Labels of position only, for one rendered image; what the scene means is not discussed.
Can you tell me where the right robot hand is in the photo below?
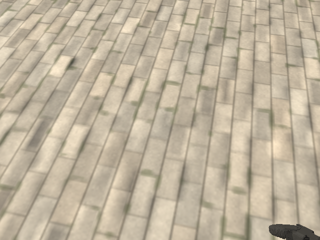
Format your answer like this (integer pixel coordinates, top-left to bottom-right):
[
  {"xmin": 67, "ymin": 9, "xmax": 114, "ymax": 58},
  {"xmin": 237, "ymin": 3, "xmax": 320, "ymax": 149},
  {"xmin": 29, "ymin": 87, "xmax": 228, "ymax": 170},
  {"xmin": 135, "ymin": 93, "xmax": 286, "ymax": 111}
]
[{"xmin": 269, "ymin": 224, "xmax": 320, "ymax": 240}]

